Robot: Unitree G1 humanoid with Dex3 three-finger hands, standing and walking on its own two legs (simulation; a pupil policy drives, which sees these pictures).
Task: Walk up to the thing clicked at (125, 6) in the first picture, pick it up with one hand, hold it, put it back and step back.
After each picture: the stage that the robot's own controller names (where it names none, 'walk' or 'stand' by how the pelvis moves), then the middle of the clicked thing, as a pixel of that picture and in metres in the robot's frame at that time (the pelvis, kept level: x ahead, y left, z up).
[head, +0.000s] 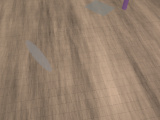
stand; (126, 0) +2.13 -0.63 -0.66
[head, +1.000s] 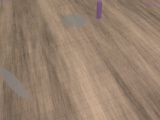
walk; (99, 9) +2.05 -0.10 -0.63
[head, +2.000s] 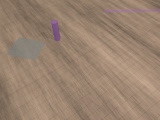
walk; (56, 31) +1.41 +0.33 -0.65
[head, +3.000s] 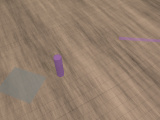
walk; (59, 66) +0.90 +0.26 -0.65
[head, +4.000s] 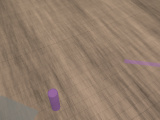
walk; (54, 100) +0.55 +0.21 -0.63
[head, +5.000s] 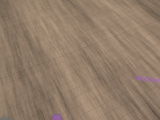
stand; out of the picture +0.38 +0.18 -0.64
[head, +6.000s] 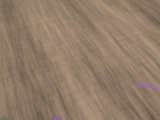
stand; out of the picture +0.38 +0.17 -0.65
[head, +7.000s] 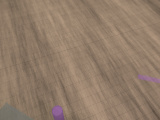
stand; (58, 116) +0.41 +0.16 -0.65
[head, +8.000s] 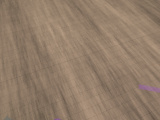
stand; out of the picture +0.38 +0.18 -0.66
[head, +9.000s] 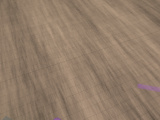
stand; out of the picture +0.38 +0.18 -0.66
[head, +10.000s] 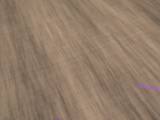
stand; out of the picture +0.38 +0.18 -0.66
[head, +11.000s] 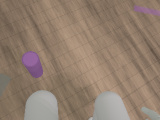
go down; (34, 66) +0.44 +0.20 -0.36
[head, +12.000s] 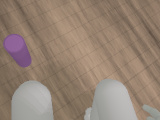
go down; (20, 53) +0.45 +0.23 -0.27
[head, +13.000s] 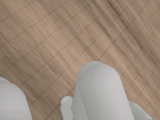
close in; out of the picture +0.43 +0.28 -0.17
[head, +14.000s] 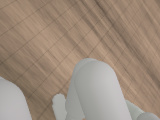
close; out of the picture +0.43 +0.29 -0.16
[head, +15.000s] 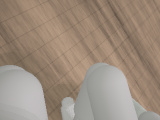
lift; out of the picture +0.35 +0.26 -0.15
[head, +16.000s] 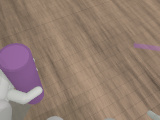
lift; (26, 80) +0.32 +0.18 +0.04
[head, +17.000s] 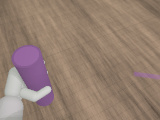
hold; (37, 80) +0.32 +0.15 +0.06
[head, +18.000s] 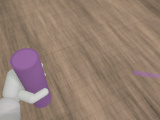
hold; (35, 83) +0.32 +0.16 +0.04
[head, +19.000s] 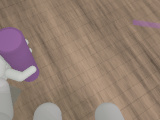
crouch; (21, 60) +0.39 +0.19 -0.03
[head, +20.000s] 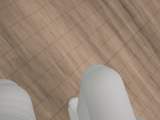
lower; out of the picture +0.44 +0.27 -0.13
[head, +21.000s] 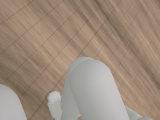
lower; out of the picture +0.44 +0.31 -0.17
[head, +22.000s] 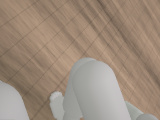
lower; out of the picture +0.43 +0.31 -0.16
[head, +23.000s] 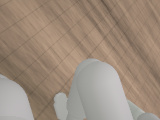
lower; out of the picture +0.41 +0.30 -0.16
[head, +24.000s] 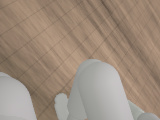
rest; out of the picture +0.41 +0.30 -0.16
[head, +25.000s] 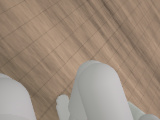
open; out of the picture +0.41 +0.28 -0.17
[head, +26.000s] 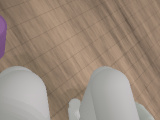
stand; out of the picture +0.42 +0.26 -0.18
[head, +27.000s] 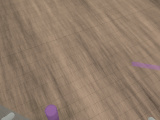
stand; (52, 116) +0.38 +0.16 -0.56
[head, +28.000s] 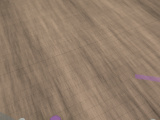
stand; out of the picture +0.38 +0.17 -0.60
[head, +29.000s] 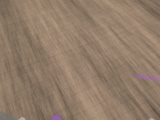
stand; out of the picture +0.38 +0.16 -0.60
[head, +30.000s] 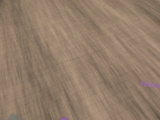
stand; out of the picture +0.40 +0.14 -0.65
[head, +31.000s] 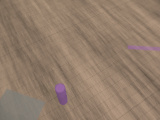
walk; (61, 94) +0.53 +0.17 -0.63
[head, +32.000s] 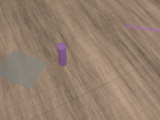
walk; (62, 55) +0.84 +0.16 -0.62
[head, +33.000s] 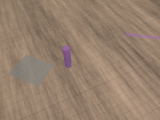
stand; (67, 57) +1.04 +0.18 -0.64
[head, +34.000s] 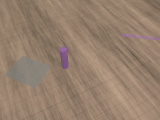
stand; (64, 58) +1.03 +0.19 -0.66
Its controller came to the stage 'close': yes
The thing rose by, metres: 0.68
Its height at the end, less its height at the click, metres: +0.00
